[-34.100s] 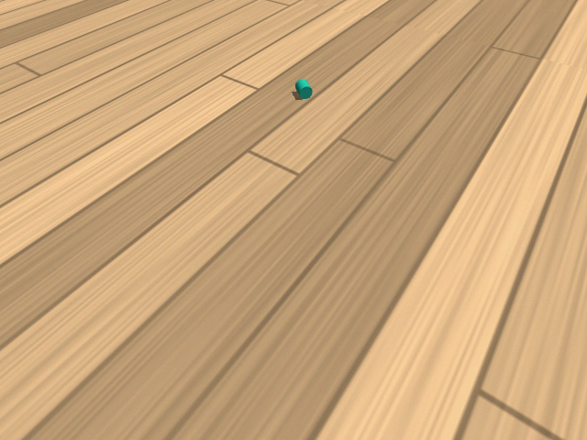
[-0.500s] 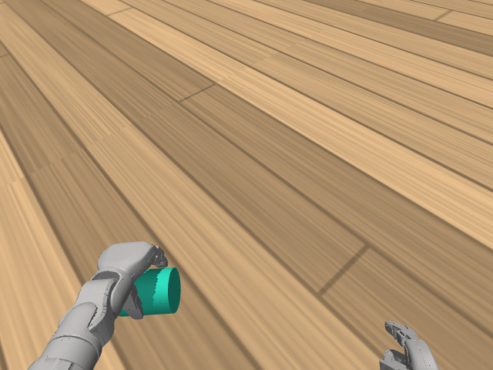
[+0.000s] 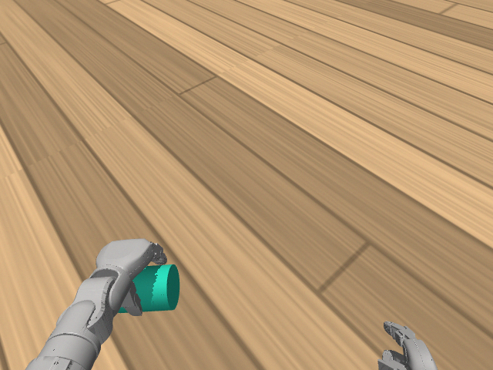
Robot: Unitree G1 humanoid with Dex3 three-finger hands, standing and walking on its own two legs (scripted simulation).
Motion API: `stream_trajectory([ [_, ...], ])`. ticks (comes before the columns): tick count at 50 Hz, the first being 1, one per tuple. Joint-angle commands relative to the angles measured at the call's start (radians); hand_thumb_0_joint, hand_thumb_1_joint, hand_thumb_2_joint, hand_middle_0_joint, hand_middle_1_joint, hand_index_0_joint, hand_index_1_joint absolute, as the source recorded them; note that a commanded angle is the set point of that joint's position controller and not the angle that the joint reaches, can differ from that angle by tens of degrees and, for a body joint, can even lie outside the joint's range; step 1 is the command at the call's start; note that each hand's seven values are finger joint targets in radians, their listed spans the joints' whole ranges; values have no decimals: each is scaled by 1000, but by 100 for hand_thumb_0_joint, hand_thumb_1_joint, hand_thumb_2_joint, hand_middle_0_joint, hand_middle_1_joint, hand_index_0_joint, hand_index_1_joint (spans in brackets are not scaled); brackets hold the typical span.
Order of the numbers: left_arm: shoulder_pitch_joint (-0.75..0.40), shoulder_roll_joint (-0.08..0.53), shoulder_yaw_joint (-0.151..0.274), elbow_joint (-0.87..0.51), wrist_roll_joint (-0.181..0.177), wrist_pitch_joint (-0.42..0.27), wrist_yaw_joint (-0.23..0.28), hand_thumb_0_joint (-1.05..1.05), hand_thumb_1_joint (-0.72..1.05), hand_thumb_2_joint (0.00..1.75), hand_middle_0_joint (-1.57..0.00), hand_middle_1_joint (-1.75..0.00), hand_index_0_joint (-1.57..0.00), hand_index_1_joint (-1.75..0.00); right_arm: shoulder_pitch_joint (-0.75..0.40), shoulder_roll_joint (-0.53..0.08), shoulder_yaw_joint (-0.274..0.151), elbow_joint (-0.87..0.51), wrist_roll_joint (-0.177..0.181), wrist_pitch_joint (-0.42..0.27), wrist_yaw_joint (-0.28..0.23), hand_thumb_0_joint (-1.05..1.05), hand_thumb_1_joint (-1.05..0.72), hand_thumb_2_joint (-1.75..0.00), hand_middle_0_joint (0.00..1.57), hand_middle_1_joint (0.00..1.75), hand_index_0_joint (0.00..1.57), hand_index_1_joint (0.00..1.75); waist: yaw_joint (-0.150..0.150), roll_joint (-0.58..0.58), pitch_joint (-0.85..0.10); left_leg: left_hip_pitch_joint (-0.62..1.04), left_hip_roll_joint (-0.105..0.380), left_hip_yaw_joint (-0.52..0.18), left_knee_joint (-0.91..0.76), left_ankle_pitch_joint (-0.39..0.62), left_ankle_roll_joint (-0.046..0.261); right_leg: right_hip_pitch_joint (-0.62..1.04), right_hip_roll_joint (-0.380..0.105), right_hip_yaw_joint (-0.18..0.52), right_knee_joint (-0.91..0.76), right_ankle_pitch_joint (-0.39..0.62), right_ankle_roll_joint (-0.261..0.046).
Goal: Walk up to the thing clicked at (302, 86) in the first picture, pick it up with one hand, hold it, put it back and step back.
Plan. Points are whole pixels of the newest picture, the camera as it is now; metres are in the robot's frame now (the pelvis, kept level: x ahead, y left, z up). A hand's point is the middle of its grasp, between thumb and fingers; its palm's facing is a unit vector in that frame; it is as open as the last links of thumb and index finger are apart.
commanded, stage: hold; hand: left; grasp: from above
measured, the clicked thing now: (147, 288) +0.29 +0.22 -0.09
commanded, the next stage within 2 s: crouch in 0.02 s
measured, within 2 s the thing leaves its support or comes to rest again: neither
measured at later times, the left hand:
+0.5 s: hand (143, 295) +0.29 +0.23 -0.12, palm faces -0.51 +0.01 -0.86, open 10.0 cm
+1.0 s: hand (172, 301) +0.36 +0.24 -0.36, palm faces -0.46 +0.03 -0.89, open 10.1 cm
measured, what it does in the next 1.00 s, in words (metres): lowers itself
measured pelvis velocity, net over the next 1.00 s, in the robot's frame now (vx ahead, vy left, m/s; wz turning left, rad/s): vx -0.06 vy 0.01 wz -0.01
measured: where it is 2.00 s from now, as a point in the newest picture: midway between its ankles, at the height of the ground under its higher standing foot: outside the picture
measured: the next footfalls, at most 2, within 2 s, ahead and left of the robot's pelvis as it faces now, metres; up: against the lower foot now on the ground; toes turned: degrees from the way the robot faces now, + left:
none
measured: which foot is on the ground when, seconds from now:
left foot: down 0.00-1.00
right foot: down 0.00-1.00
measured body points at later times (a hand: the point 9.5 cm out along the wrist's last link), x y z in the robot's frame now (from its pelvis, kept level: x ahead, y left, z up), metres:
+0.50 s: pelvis -0.01 +0.00 -0.02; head +0.05 +0.01 +0.42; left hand +0.31 +0.23 -0.07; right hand +0.12 -0.27 -0.14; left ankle +0.01 +0.13 -0.74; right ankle +0.01 -0.14 -0.74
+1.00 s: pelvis -0.06 +0.01 -0.23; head +0.12 +0.03 +0.19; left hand +0.38 +0.24 -0.31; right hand -0.04 -0.27 -0.34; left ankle +0.01 +0.13 -0.74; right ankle +0.01 -0.14 -0.74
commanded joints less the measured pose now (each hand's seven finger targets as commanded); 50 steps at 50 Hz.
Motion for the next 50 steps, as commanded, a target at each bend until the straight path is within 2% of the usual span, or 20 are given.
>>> stream_trajectory([
  [1,-372,214,111,-218,-1,7,53,0,88,68,-134,-27,-128,-33,-76,-136,-49,-133,-3,-33,-9,0,-89,-90,20,30,20,30,-8,10,-300,172,-34,15,-41,241,16,51,43,-38,-65,205,-30],
  [4,-380,259,149,-228,0,5,54,0,87,69,-133,-27,-126,-33,-67,-138,-51,-129,-1,-30,-10,0,-89,-90,20,30,20,30,11,40,-306,165,-37,21,-44,255,16,60,40,-37,-65,218,-33],
  [6,-410,219,113,-225,-9,2,47,0,95,65,-128,-35,-129,-35,-62,-135,-51,-129,-2,-30,-8,0,-89,-90,20,30,20,30,-5,9,-307,165,-37,19,-44,251,19,62,41,-37,-67,221,-30],
  [7,-400,230,123,-207,-10,2,48,0,87,61,-120,-31,-121,-31,-58,-137,-50,-127,-2,-29,-9,0,-86,-88,20,30,20,30,-4,13,-297,156,-39,21,-44,248,20,64,39,-35,-70,221,-29],
  [8,-389,227,123,-190,-10,-2,48,0,81,57,-123,-28,-120,-31,-57,-139,-52,-129,-2,-28,-9,0,-88,-90,20,30,20,30,-7,8,-279,153,-37,18,-45,240,19,51,41,-36,-70,210,-29],
  [10,-315,200,114,-156,-9,-11,46,0,79,61,-124,-27,-120,-32,-54,-138,-54,-134,-2,-23,-7,0,-89,-90,20,30,20,30,-6,-19,-266,147,-39,19,-43,248,21,55,38,-38,-68,218,-30],
  [13,-294,191,112,-125,9,-34,65,0,78,60,-123,-26,-119,-31,-43,-137,-56,-131,-7,-16,-3,0,-89,-90,20,30,20,30,-5,-30,-247,115,-37,13,-31,246,17,36,40,-44,-57,206,-31],
  [16,-337,208,133,-61,34,-69,116,0,79,59,-123,-27,-119,-32,-35,-138,-58,-126,-13,-6,0,0,-89,-90,20,30,20,30,-21,-32,-239,66,-39,13,9,230,17,-17,35,-40,-22,202,-30],
  [18,-354,192,125,-12,59,-91,159,0,80,58,-123,-28,-120,-32,-22,-138,-60,-116,-23,-1,7,0,-89,-90,20,30,20,30,-30,-27,-232,14,-38,10,55,197,14,-84,32,-42,18,173,-32],
  [20,-406,209,145,25,91,-106,211,0,79,60,-121,-29,-118,-33,0,-150,-71,-102,-33,0,17,0,-89,-90,20,30,20,30,-39,0,-282,-24,-34,8,119,178,9,-154,32,-44,78,156,-35],
  [23,-498,191,131,87,151,-113,295,0,76,64,-121,-28,-116,-33,41,-159,-86,-76,-50,-4,34,0,-89,-90,20,30,20,30,-64,14,-359,-111,-29,5,259,163,5,-291,29,-42,199,148,-35],
  [26,-578,199,145,154,191,-118,372,0,77,59,-119,-29,-116,-33,76,-167,-100,-53,-68,-8,51,0,-89,-90,20,30,20,30,-73,44,-437,-242,-22,0,405,142,8,-442,33,-47,331,116,-42],
  [27,-588,173,128,187,199,-117,391,0,77,58,-119,-29,-116,-33,89,-169,-102,-53,-71,-9,54,0,-89,-90,20,30,20,30,-84,25,-459,-282,-22,0,446,121,13,-485,33,-49,370,99,-41],
  [30,-659,200,148,262,226,-104,445,0,81,56,-119,-33,-118,-35,111,-180,-105,-39,-81,-18,55,0,-89,-90,20,30,20,30,-97,41,-524,-423,-26,-1,546,48,19,-594,36,-53,472,40,-42],
  [34,-777,231,163,346,219,-75,490,0,80,58,-119,-35,-118,-36,138,-185,-108,-17,-93,-41,38,0,-89,-90,20,30,20,30,-118,76,-602,-572,-27,-8,663,-44,23,-745,40,-61,596,-38,-49],
  [36,-767,246,181,400,206,-58,499,0,80,61,-119,-35,-118,-37,149,-190,-106,-11,-99,-53,32,0,-89,-90,20,30,20,30,-113,66,-642,-659,-26,-18,721,-77,25,-803,41,-65,667,-71,-52],
  [38,-812,266,187,372,199,-48,495,0,81,62,-121,-35,-119,-37,159,-193,-105,-10,-107,-64,26,0,-89,-90,20,30,20,30,-115,123,-736,-672,-20,-31,780,-72,23,-878,38,-70,743,-77,-55],
  [42,-794,289,198,448,196,-28,473,0,79,66,-121,-35,-118,-38,163,-200,-100,-7,-116,-77,26,0,-89,-90,20,30,20,30,-129,133,-745,-795,-17,-53,866,-122,18,-1012,30,-84,854,-123,-56],
  [47,-879,376,240,448,204,-45,446,0,76,69,-118,-39,-115,-42,173,-207,-94,-12,-121,-90,35,0,-89,-90,20,30,20,30,-144,161,-801,-925,-22,-57,958,-250,19,-1124,30,-94,957,-225,-61],
  [50,-898,373,241,444,195,-71,438,0,79,68,-120,-38,-117,-41,179,-207,-84,-11,-126,-102,47,0,-89,-90,20,30,20,30,-161,167,-809,-995,-27,-65,1010,-322,22,-1200,28,-101,1008,-281,-61],
])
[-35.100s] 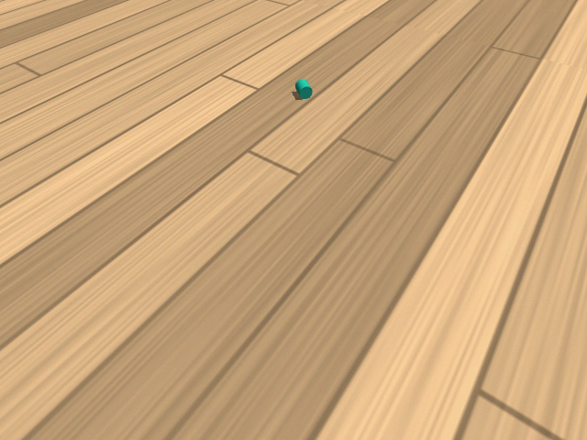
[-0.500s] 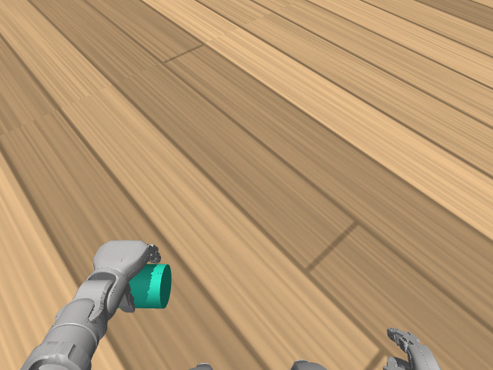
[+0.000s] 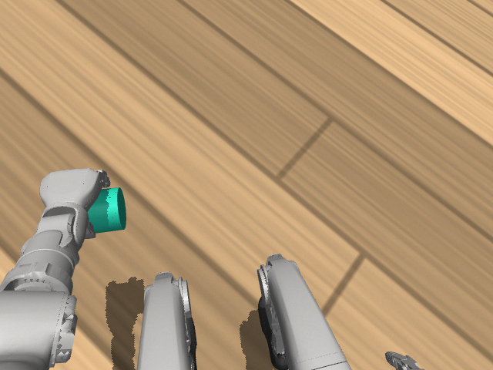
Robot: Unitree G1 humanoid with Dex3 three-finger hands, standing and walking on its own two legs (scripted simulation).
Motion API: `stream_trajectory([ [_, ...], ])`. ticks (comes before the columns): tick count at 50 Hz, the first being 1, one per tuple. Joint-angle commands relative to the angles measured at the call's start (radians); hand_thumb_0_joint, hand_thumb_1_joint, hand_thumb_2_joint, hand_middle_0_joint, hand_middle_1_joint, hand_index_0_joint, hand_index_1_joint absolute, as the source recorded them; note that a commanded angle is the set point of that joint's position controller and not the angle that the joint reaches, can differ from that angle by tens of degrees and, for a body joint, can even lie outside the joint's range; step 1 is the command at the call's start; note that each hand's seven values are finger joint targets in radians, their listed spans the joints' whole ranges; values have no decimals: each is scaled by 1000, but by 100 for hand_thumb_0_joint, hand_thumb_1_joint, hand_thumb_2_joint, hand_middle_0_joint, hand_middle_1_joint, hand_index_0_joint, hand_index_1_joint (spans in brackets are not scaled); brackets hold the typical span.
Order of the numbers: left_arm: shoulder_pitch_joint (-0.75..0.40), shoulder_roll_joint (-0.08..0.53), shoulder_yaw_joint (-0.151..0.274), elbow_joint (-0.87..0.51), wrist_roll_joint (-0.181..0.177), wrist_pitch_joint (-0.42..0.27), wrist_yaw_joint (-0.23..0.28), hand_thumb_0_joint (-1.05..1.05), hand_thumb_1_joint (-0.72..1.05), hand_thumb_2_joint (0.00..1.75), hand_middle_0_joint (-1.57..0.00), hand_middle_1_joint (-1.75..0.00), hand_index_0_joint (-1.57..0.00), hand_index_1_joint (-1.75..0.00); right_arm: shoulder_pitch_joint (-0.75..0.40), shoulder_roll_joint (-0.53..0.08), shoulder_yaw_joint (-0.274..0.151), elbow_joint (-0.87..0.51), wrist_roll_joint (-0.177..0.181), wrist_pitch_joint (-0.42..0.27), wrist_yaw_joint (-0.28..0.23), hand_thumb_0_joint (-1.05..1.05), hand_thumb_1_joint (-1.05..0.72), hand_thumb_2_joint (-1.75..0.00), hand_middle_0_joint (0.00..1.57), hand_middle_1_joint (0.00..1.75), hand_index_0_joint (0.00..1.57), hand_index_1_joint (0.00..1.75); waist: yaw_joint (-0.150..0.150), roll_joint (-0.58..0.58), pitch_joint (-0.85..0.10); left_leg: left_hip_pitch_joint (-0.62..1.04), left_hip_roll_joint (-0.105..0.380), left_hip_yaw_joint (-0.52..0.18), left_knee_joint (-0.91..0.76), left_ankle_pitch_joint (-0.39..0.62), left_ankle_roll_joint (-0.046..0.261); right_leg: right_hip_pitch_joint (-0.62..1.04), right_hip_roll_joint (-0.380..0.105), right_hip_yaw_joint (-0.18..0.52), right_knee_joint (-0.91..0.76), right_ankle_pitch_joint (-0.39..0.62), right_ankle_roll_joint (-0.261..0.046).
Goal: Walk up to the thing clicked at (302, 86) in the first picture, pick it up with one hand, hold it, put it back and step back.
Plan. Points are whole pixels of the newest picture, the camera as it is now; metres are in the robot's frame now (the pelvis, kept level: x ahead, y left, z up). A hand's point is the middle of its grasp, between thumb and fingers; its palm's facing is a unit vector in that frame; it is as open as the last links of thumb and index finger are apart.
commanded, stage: crouch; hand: left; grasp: from above
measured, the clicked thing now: (94, 211) +0.43 +0.24 -0.19
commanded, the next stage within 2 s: lower in 1.06 s
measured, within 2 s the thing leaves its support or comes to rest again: neither
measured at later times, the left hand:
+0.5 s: hand (101, 213) +0.45 +0.25 -0.28, palm faces -0.46 -0.01 -0.89, open 10.1 cm
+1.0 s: hand (111, 218) +0.46 +0.25 -0.35, palm faces -0.47 -0.01 -0.88, open 10.1 cm
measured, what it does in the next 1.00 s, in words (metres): lowers itself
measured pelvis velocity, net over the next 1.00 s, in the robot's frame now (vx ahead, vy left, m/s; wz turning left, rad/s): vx -0.01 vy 0.00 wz -0.06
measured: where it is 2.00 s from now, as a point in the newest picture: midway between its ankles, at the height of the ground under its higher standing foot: (232, 354)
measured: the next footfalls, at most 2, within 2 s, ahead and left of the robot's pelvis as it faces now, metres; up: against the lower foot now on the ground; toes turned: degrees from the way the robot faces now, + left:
none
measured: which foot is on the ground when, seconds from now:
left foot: down 0.00-1.00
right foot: down 0.00-1.00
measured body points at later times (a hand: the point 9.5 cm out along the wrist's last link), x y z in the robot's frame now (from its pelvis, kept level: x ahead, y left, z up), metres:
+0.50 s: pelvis +0.00 -0.01 -0.11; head +0.24 +0.04 +0.27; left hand +0.47 +0.25 -0.23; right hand +0.06 -0.29 -0.22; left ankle +0.07 +0.12 -0.51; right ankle +0.08 -0.15 -0.51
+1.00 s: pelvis -0.01 +0.00 -0.17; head +0.24 +0.05 +0.20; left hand +0.48 +0.25 -0.30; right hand +0.00 -0.28 -0.27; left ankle +0.07 +0.12 -0.51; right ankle +0.08 -0.14 -0.51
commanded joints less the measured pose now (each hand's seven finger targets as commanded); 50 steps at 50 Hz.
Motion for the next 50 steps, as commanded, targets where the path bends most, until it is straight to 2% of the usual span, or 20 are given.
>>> stream_trajectory([
  [1,-405,281,64,-187,-12,-28,44,0,80,67,-119,-38,-118,-40,105,-222,-57,-74,-9,-40,-3,0,-89,-90,20,30,20,30,14,175,-615,419,-19,-11,-162,31,13,115,2,-73,-111,62,-81],
  [3,-438,353,103,-197,3,-46,54,0,78,69,-119,-36,-116,-40,113,-232,-58,-69,-12,-45,4,0,-89,-90,20,30,20,30,13,182,-664,391,-22,-10,-123,31,14,105,3,-77,-73,63,-81],
  [11,-492,368,121,-157,50,-88,94,0,78,68,-118,-37,-116,-40,142,-238,-36,-34,-38,-62,41,0,-89,-90,20,30,20,30,-11,254,-691,346,-27,-7,23,141,8,-33,-5,-86,56,137,-80],
  [13,-516,377,125,-166,53,-90,103,0,77,66,-118,-36,-116,-39,139,-229,-35,-35,-43,-62,51,0,-89,-90,20,30,20,30,-4,274,-710,338,-28,15,64,161,14,-42,4,-86,71,153,-82],
  [15,-517,384,132,-167,56,-93,108,0,78,68,-119,-36,-116,-39,147,-232,-34,-31,-50,-67,63,0,-89,-90,20,30,20,30,-20,273,-696,321,-26,11,94,189,11,-50,0,-89,99,178,-79],
  [16,-489,353,119,-129,53,-86,105,0,78,70,-119,-38,-116,-41,147,-232,-33,-34,-53,-70,69,0,-90,-90,20,30,20,30,-19,268,-697,332,-25,13,111,214,12,-55,-3,-88,106,197,-76],
  [17,-520,383,127,-159,55,-90,104,0,80,69,-120,-39,-118,-41,154,-233,-32,-33,-54,-69,75,0,-90,-90,20,30,20,30,-21,283,-703,330,-22,16,128,230,14,-58,3,-91,115,208,-78],
  [21,-467,375,127,-114,52,-86,91,0,83,69,-122,-40,-120,-42,148,-236,-35,-41,-58,-62,92,0,-90,-90,20,30,20,30,-14,266,-706,280,-22,25,172,246,19,-42,12,-93,142,233,-74],
  [23,-464,407,146,-110,49,-86,85,0,86,70,-123,-41,-122,-43,147,-242,-36,-41,-57,-58,99,0,-90,-90,20,30,20,30,-8,264,-701,267,-21,24,189,255,19,-51,12,-95,162,236,-74],
  [24,-491,394,140,-144,42,-90,81,0,87,69,-124,-41,-123,-43,149,-240,-37,-43,-63,-58,104,0,-90,-90,20,30,20,30,-21,287,-693,264,-20,24,199,263,17,-54,10,-94,172,242,-74],
  [26,-511,427,156,-171,44,-99,75,0,85,73,-124,-43,-121,-45,154,-242,-40,-38,-62,-53,109,0,-90,-90,20,30,20,30,-20,275,-698,242,-18,22,222,266,21,-52,14,-96,189,251,-72],
  [29,-461,416,150,-112,51,-110,64,0,86,70,-124,-41,-122,-43,154,-248,-36,-38,-64,-48,118,0,-90,-90,20,30,20,30,-23,265,-656,210,-18,19,241,252,18,-85,15,-103,215,234,-72],
  [30,-490,413,146,-148,47,-116,62,0,86,69,-123,-41,-122,-43,152,-252,-38,-35,-65,-46,121,0,-90,-90,20,30,20,30,-22,276,-665,223,-16,15,244,261,17,-101,18,-105,223,232,-73],
  [31,-500,446,162,-154,59,-124,64,0,85,69,-123,-40,-121,-42,151,-258,-41,-31,-65,-42,123,0,-90,-90,20,30,20,30,-17,282,-675,204,-16,16,252,251,17,-101,22,-107,235,228,-75],
  [32,-456,427,161,-95,59,-118,65,0,85,66,-122,-41,-121,-42,151,-259,-39,-37,-66,-42,125,0,-90,-90,20,30,20,30,-17,266,-661,216,-15,10,252,256,15,-117,20,-110,239,225,-74],
  [33,-523,462,171,-172,58,-129,67,0,86,65,-121,-41,-121,-42,156,-259,-41,-31,-66,-39,128,0,-90,-90,20,30,20,30,-22,281,-672,201,-15,15,263,249,18,-115,22,-109,242,226,-74],
  [37,-538,443,159,-110,66,-139,75,0,86,69,-124,-41,-122,-43,144,-263,-36,-30,-70,-38,133,0,-90,-90,20,30,20,30,-37,282,-636,154,-16,13,276,176,18,-166,23,-116,271,181,-76],
  [46,-615,516,180,-42,88,-148,113,0,88,66,-125,-38,-123,-40,131,-271,-19,-18,-74,-47,124,0,-90,-90,20,30,20,30,-49,297,-620,63,-22,27,317,64,23,-222,25,-122,316,111,-78],
  [47,-592,500,174,-22,87,-145,114,0,89,66,-125,-38,-123,-40,137,-267,-11,-17,-79,-49,125,0,-90,-90,20,30,20,30,-52,287,-614,62,-23,30,330,73,24,-212,24,-120,316,123,-75],
  [50,-605,537,184,-11,91,-142,121,0,91,68,-129,-36,-126,-40,131,-273,-6,-12,-78,-52,120,0,-90,-90,20,30,20,30,-48,296,-628,47,-22,34,348,76,25,-224,25,-121,337,127,-77],
])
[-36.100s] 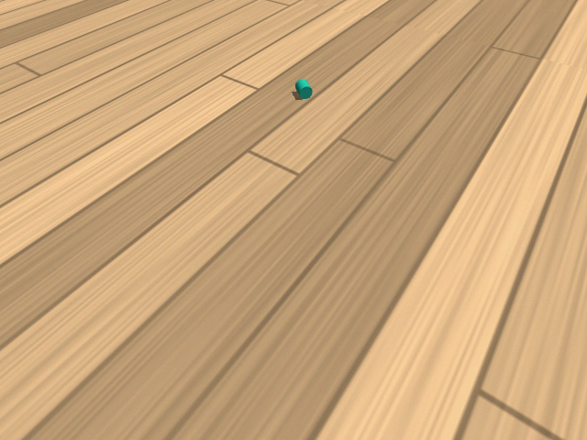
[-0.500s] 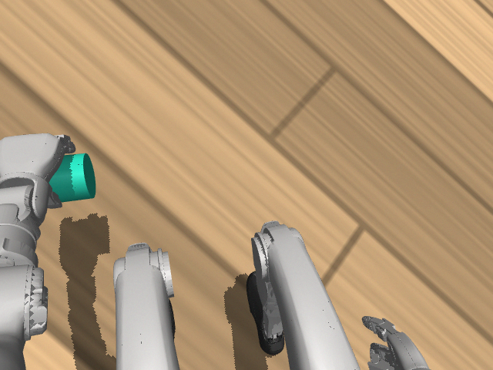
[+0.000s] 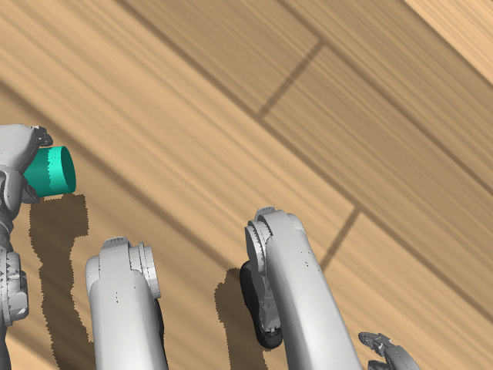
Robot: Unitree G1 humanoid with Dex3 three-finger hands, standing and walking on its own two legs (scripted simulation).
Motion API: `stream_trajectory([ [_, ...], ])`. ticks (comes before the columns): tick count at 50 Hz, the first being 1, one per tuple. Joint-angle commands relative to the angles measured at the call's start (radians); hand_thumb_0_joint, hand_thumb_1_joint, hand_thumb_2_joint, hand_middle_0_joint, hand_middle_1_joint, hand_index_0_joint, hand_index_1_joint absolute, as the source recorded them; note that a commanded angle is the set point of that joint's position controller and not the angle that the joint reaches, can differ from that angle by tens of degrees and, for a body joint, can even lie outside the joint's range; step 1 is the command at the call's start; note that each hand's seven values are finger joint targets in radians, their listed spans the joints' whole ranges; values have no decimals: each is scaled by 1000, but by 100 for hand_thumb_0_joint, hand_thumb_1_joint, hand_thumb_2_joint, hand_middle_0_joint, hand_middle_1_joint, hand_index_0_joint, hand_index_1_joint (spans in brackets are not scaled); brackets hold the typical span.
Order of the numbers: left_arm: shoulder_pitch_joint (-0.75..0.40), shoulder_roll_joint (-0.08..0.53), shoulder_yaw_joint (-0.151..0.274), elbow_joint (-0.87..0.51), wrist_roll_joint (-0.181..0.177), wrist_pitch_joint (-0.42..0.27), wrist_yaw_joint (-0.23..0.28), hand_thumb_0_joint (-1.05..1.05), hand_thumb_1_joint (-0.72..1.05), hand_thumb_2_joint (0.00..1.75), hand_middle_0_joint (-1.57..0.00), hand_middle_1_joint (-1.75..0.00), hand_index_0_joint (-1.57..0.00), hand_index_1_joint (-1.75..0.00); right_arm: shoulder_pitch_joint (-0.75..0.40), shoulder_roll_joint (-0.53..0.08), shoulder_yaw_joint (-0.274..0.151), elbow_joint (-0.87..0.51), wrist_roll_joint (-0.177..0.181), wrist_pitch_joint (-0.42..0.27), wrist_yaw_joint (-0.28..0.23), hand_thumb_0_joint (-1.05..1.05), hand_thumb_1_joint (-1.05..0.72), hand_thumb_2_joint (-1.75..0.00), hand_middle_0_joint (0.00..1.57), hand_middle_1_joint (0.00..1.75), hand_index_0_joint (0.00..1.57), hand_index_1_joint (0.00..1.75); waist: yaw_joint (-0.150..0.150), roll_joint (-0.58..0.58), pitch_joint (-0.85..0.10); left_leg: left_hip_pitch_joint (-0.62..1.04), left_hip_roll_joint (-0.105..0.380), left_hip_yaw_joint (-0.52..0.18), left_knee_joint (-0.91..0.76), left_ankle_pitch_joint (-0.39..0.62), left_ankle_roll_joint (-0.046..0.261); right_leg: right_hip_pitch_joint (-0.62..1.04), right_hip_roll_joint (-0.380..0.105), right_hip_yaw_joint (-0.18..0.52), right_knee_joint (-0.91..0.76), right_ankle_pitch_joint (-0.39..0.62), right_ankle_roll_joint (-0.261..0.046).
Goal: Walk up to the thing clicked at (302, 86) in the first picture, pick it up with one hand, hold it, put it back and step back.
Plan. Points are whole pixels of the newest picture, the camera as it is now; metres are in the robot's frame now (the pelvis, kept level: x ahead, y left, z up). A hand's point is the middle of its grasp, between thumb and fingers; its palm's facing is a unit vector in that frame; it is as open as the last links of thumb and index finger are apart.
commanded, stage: crouch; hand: left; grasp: from above
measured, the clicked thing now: (36, 173) +0.46 +0.28 -0.23
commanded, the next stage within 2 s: lower in 0.06 s
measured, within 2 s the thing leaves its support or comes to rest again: rests again in 1.98 s
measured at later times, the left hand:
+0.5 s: hand (32, 175) +0.46 +0.29 -0.23, palm faces -0.50 -0.06 -0.86, open 10.0 cm
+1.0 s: hand (43, 174) +0.47 +0.28 -0.27, palm faces -0.48 -0.07 -0.88, open 10.0 cm
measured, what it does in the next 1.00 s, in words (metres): lowers itself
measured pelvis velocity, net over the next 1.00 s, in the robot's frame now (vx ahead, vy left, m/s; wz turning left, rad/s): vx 0.01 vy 0.00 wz -0.06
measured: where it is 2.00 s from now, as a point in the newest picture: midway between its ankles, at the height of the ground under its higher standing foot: (210, 335)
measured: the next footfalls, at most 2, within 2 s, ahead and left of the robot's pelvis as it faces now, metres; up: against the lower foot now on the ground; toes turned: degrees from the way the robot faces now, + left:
none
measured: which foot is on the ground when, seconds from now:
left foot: down 0.00-1.00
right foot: down 0.00-1.00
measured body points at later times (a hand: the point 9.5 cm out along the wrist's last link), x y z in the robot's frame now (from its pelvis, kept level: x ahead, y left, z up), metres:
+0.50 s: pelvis +0.00 +0.00 -0.03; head +0.26 +0.07 +0.33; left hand +0.48 +0.29 -0.18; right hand +0.04 -0.28 -0.13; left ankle +0.08 +0.13 -0.34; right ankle +0.10 -0.13 -0.34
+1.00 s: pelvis +0.01 +0.00 -0.06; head +0.28 +0.08 +0.29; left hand +0.49 +0.29 -0.22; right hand +0.04 -0.28 -0.15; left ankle +0.08 +0.13 -0.34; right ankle +0.10 -0.13 -0.34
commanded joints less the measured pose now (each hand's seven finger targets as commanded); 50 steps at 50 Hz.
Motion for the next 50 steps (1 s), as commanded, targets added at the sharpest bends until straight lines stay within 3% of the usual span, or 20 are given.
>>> stream_trajectory([
  [1,-405,311,45,-188,-20,4,74,0,93,68,-130,-38,-127,-41,201,-249,-70,-14,-5,-7,-21,0,-90,-90,20,30,20,30,15,351,-733,586,-6,104,-221,163,43,290,1,-84,-205,215,-86],
  [2,-399,298,32,-175,-18,5,71,0,93,68,-130,-38,-127,-41,201,-247,-66,-13,-5,-8,-20,0,-90,-90,20,30,20,30,9,350,-730,577,-5,104,-214,161,43,291,4,-87,-200,215,-88],
  [7,-379,326,48,-166,-19,21,66,0,93,68,-131,-38,-128,-41,204,-262,-59,-16,-2,-6,-21,0,-90,-90,20,30,20,30,14,371,-716,585,-7,100,-207,181,39,263,-2,-94,-179,228,-88],
  [10,-377,301,24,-143,-25,28,52,0,89,72,-135,-34,-129,-41,210,-259,-43,-12,-4,-6,-20,0,-91,-90,20,30,20,30,-1,333,-686,543,-8,104,-181,180,46,277,1,-93,-182,238,-83],
  [13,-394,310,15,-112,-35,21,45,0,89,70,-136,-32,-129,-39,195,-259,-31,-14,-2,-4,-20,0,-91,-90,20,30,20,30,-4,331,-657,492,-9,102,-166,159,49,264,6,-97,-170,220,-84],
  [18,-365,326,22,-101,-30,-1,43,0,89,72,-136,-32,-129,-40,205,-270,-19,-16,-10,-8,-13,0,-91,-90,20,30,20,30,-16,331,-653,510,-9,88,-135,210,41,272,4,-114,-131,256,-82],
  [24,-371,378,66,-168,-30,-35,75,0,94,69,-137,-32,-132,-39,183,-282,-28,-22,-21,-6,-9,0,-91,-90,20,30,20,30,-12,379,-682,515,-6,90,-107,228,36,259,11,-121,-93,273,-83],
  [27,-371,379,67,-199,-12,-41,92,0,94,69,-138,-31,-132,-37,179,-283,-31,-23,-27,-4,-6,0,-91,-90,20,30,20,30,-15,434,-693,552,-2,89,-101,237,31,236,13,-125,-80,276,-83],
  [31,-369,388,75,-207,-15,-31,116,0,94,70,-138,-27,-132,-34,167,-284,-34,-22,-31,-1,-2,0,-90,-90,20,30,20,30,-11,434,-717,531,-2,93,-82,233,35,245,17,-121,-70,286,-84],
  [36,-377,374,62,-138,-12,-14,132,0,93,73,-139,-27,-131,-34,164,-290,-20,-16,-39,-8,0,0,-90,-90,20,30,20,30,-41,406,-656,493,3,85,-55,223,39,217,20,-134,-59,282,-81],
  [45,-349,408,74,-46,-12,-6,141,0,93,70,-136,-28,-130,-34,152,-307,10,-20,-41,-21,8,0,-89,-89,20,30,20,30,-47,388,-621,450,1,74,-36,232,40,238,26,-152,-35,289,-78],
  [48,-373,418,66,-71,-10,-15,139,0,92,72,-136,-26,-129,-34,155,-306,18,-15,-45,-26,11,0,-89,-90,20,30,20,30,-54,392,-616,441,4,72,-21,233,39,248,30,-152,-30,293,-80],
  [50,-359,437,83,-74,-5,-20,144,0,92,70,-135,-27,-129,-34,160,-313,25,-16,-49,-26,13,0,-89,-90,20,30,20,30,-54,401,-631,454,4,68,-17,256,37,266,31,-157,-26,310,-79],
])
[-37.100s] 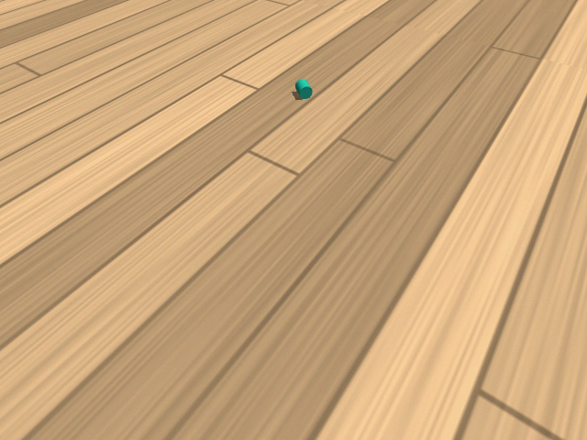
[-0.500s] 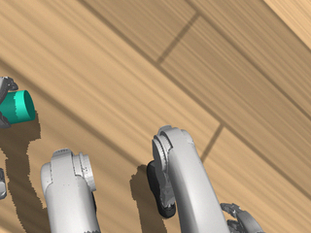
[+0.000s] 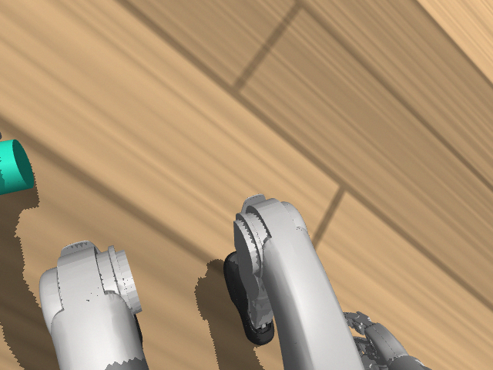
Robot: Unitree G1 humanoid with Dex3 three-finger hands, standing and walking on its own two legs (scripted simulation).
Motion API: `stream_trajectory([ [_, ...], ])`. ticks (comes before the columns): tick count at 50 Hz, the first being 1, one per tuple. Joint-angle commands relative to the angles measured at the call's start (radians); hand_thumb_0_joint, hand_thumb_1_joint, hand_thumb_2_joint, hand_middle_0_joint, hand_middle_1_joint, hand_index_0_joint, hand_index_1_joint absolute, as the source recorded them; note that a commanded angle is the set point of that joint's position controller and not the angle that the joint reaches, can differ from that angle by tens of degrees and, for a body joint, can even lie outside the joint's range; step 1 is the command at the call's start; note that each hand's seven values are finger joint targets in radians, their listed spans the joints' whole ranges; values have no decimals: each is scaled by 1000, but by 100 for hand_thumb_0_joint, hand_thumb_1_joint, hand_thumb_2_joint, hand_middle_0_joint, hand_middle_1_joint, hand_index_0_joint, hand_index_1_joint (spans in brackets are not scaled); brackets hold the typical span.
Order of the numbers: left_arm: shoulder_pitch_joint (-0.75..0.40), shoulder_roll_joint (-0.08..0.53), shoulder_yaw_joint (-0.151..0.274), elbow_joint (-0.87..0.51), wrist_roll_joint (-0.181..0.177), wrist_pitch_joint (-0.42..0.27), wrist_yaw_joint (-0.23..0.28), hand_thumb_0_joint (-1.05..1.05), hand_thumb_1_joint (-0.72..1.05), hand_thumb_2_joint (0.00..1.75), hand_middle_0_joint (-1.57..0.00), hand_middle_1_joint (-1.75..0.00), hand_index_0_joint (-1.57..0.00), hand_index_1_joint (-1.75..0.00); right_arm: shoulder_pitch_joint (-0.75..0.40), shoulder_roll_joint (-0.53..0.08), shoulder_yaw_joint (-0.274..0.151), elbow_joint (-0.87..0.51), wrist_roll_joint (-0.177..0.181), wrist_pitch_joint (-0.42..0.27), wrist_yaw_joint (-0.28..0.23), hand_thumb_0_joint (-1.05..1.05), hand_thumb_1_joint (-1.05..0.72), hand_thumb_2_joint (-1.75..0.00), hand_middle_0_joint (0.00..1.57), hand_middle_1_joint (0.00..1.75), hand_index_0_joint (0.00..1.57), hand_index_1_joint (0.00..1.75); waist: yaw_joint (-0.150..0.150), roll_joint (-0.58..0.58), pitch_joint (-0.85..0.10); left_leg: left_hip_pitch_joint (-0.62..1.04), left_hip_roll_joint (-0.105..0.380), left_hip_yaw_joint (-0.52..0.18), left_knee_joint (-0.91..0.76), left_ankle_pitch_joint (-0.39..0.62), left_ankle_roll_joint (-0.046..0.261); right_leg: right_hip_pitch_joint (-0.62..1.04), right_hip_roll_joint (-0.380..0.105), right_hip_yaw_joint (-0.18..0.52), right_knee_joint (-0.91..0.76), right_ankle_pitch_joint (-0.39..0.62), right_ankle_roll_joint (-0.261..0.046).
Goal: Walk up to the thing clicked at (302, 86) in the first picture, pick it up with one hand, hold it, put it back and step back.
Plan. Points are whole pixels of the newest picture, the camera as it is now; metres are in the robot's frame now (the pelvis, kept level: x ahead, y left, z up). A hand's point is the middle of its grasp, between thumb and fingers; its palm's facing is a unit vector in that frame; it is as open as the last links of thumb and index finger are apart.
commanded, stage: rest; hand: left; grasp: from above
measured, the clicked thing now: out of the picture +0.45 +0.30 -0.26
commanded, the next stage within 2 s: open in 0.44 s
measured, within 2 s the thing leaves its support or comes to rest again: rests again in 0.98 s
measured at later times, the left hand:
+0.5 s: hand out of the picture +0.45 +0.31 -0.22, palm faces -0.46 -0.09 -0.88, open 10.0 cm
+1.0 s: hand out of the picture +0.45 +0.31 -0.22, palm faces -0.44 -0.08 -0.89, open 10.7 cm
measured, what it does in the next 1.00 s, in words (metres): stands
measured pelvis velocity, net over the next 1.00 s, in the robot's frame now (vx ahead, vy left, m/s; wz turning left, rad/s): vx -0.01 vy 0.01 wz -0.05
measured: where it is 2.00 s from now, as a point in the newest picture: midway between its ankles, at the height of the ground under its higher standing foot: (195, 338)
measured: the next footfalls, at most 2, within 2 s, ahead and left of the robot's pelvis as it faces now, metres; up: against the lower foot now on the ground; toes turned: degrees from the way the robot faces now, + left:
none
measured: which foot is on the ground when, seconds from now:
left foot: down 0.00-1.00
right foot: down 0.00-1.00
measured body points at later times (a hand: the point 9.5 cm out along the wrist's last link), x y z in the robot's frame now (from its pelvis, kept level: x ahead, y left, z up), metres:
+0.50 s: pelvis -0.01 +0.00 -0.01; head +0.25 +0.10 +0.34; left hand +0.47 +0.31 -0.17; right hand +0.04 -0.27 -0.08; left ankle +0.06 +0.13 -0.28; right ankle +0.10 -0.13 -0.28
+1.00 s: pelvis -0.01 +0.01 -0.01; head +0.25 +0.11 +0.34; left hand +0.47 +0.31 -0.17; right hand +0.03 -0.26 -0.07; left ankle +0.06 +0.13 -0.28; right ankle +0.10 -0.13 -0.28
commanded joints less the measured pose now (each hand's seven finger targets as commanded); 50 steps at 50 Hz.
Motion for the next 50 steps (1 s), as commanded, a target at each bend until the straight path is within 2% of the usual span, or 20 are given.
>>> stream_trajectory([
  [1,-309,302,40,-169,-22,-10,60,0,92,70,-134,-29,-129,-35,228,-301,-80,3,-5,3,-10,0,-89,-90,20,30,20,30,-1,447,-734,577,12,129,-224,292,47,364,11,-122,-196,324,-92],
  [4,-300,306,41,-156,-22,-18,66,0,92,69,-135,-27,-129,-33,215,-317,-77,-3,-8,0,-10,0,-89,-90,20,30,20,30,-9,460,-722,584,14,123,-218,301,42,350,14,-132,-192,321,-97],
  [5,-335,337,48,-200,-19,-27,67,0,91,68,-134,-27,-128,-33,216,-306,-72,-1,-9,-2,-7,0,-89,-90,20,30,20,30,-3,474,-739,584,18,124,-212,299,45,374,17,-126,-193,332,-94],
  [7,-296,312,39,-153,-17,-19,69,0,92,68,-134,-27,-128,-33,217,-314,-70,-1,-12,-3,-6,0,-89,-90,20,30,20,30,-6,469,-705,570,15,124,-210,287,43,351,16,-133,-191,312,-96],
  [8,-340,350,48,-200,-12,-29,71,0,91,68,-133,-27,-128,-33,217,-312,-66,-1,-16,-8,-2,0,-89,-90,20,30,20,30,-10,479,-720,571,19,124,-202,284,44,368,20,-130,-191,319,-97],
  [9,-274,331,48,-132,-11,-22,75,0,90,67,-132,-27,-127,-33,210,-313,-59,-1,-16,-7,-3,0,-89,-90,20,30,20,30,1,463,-719,561,17,124,-205,275,47,378,20,-131,-196,314,-94],
  [10,-307,338,44,-145,-8,-25,77,0,90,66,-132,-27,-127,-32,219,-317,-60,-3,-16,-9,-2,0,-89,-90,20,30,20,30,-18,445,-696,547,19,121,-201,266,48,363,22,-136,-192,307,-94],
  [11,-293,316,30,-113,-10,-25,78,0,90,64,-131,-26,-127,-31,212,-316,-54,-5,-16,-11,2,0,-89,-90,20,30,20,30,-18,442,-675,526,16,120,-207,251,48,359,21,-138,-195,289,-96],
  [12,-291,327,32,-111,-8,-27,82,0,88,63,-130,-27,-126,-32,210,-314,-51,2,-16,-12,2,0,-89,-90,20,30,20,30,-10,438,-673,525,19,115,-212,233,48,350,26,-140,-194,275,-97],
  [18,-316,352,23,-72,0,-29,97,0,87,64,-128,-28,-123,-33,200,-331,-32,-8,-19,-28,6,0,-89,-90,20,30,20,30,-30,414,-638,493,19,107,-199,229,53,357,30,-149,-197,278,-92],
  [20,-294,326,-1,-26,-1,-29,99,0,87,65,-128,-29,-124,-33,200,-326,-23,-6,-25,-33,8,0,-89,-90,20,30,20,30,-39,418,-617,491,20,106,-198,210,54,353,32,-150,-201,264,-88],
  [27,-320,350,-15,2,5,-28,119,0,82,59,-121,-31,-118,-34,180,-337,-8,-16,-26,-52,10,0,-89,-90,20,30,20,30,-48,416,-593,490,25,92,-200,187,53,329,38,-161,-194,248,-91],
  [30,-316,342,-23,14,8,-23,123,0,58,64,-99,-36,-96,-39,183,-340,-4,-14,-29,-61,13,0,-88,-89,20,30,20,30,-53,426,-586,505,25,87,-210,188,49,323,37,-169,-188,248,-90],
  [34,-321,338,-32,22,13,-19,135,0,33,66,-84,-40,-80,-44,183,-341,5,-16,-34,-66,17,0,-88,-89,20,30,20,30,-62,448,-584,518,25,82,-214,203,46,326,37,-173,-179,266,-89],
  [35,-325,335,-36,27,9,-19,139,0,29,66,-81,-42,-78,-45,174,-338,7,-13,-33,-68,16,0,-89,-90,20,30,20,30,-55,446,-591,507,26,84,-213,189,48,327,41,-168,-189,259,-88],
  [39,-351,337,-42,33,4,-17,143,0,19,68,-71,-49,-69,-52,181,-344,7,-14,-34,-80,22,0,-89,-90,20,30,20,30,-72,433,-553,471,25,85,-208,155,52,315,40,-168,-199,230,-89],
  [41,-346,346,-42,27,6,-14,146,0,14,68,-67,-51,-64,-53,174,-341,12,-14,-30,-85,22,0,-89,-90,20,30,20,30,-59,446,-574,486,27,85,-210,161,52,323,42,-166,-198,235,-88],
  [47,-354,326,-43,49,-4,-8,141,0,2,67,-53,-59,-53,-59,191,-359,6,-18,-37,-98,31,0,-89,-90,20,30,20,30,-88,415,-543,492,29,69,-205,179,47,297,36,-181,-191,244,-89],
  [48,-329,321,-54,53,-2,-5,139,0,-1,68,-50,-62,-50,-62,184,-346,13,-17,-32,-98,31,0,-89,-90,20,30,20,30,-70,443,-559,500,27,72,-226,173,47,317,39,-173,-195,241,-89],
  [50,-328,314,-61,59,-11,0,133,0,-3,69,-47,-65,-48,-65,183,-346,14,-21,-34,-99,34,0,-89,-90,20,30,20,30,-75,431,-548,478,27,76,-222,155,52,321,41,-171,-204,231,-87],
])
